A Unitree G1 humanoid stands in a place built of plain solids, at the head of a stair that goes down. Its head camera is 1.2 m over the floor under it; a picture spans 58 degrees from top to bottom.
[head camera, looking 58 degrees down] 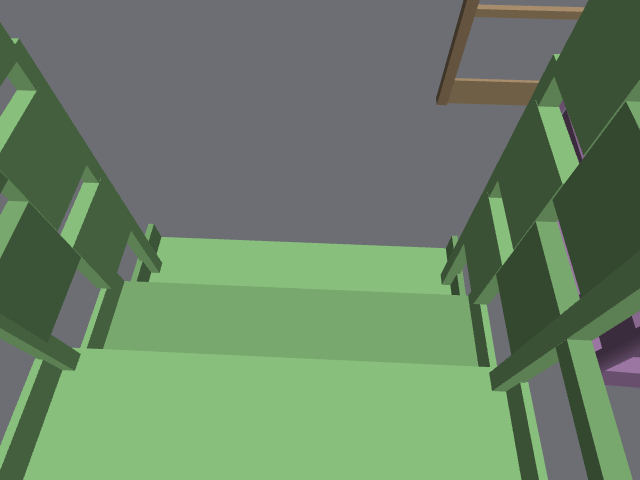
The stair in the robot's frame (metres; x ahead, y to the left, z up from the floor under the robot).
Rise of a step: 0.18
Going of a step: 0.30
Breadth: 1.25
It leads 3 degrees to the right of straight ahead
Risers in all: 3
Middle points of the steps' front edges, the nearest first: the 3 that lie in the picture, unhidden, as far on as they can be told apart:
0.36 0.10 0.00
0.66 0.09 -0.18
0.96 0.07 -0.36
